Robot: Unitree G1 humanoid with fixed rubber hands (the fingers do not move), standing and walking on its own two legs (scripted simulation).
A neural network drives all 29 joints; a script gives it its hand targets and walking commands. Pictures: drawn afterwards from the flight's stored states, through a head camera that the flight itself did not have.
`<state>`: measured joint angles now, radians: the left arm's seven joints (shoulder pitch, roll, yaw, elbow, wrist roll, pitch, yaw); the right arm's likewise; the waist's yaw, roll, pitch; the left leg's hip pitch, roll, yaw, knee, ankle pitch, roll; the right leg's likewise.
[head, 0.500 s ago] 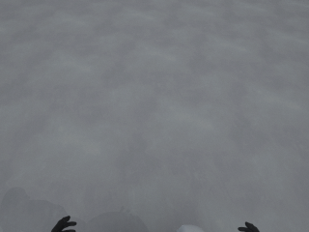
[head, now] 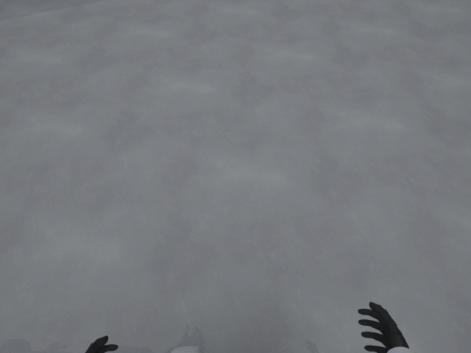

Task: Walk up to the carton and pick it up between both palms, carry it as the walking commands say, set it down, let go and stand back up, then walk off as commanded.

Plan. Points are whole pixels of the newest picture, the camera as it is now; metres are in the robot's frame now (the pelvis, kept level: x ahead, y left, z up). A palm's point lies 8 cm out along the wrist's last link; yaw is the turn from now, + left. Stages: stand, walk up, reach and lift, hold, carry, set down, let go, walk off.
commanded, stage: walk up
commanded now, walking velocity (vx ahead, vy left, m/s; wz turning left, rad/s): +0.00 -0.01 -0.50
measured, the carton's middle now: out of the picture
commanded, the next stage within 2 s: none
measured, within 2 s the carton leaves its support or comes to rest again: neither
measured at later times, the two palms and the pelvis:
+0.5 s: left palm (139, 311) +0.19 +0.20 -0.10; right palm out of the picture -0.03 -0.30 -0.14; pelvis -0.01 -0.02 -0.01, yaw -15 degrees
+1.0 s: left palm (145, 315) +0.19 +0.19 -0.12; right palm out of the picture -0.08 -0.27 -0.09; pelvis -0.03 +0.01 +0.00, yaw -30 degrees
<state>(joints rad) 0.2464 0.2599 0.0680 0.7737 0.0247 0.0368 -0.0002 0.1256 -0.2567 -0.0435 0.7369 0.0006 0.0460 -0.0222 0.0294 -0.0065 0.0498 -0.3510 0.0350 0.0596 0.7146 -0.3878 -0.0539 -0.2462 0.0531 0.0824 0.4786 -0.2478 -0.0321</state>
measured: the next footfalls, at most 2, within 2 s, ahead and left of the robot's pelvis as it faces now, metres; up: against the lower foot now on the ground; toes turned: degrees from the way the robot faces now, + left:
left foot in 0.06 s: +0.04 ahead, +0.12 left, +0.00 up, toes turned +3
right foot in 0.42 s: +0.00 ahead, -0.13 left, +0.00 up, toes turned -18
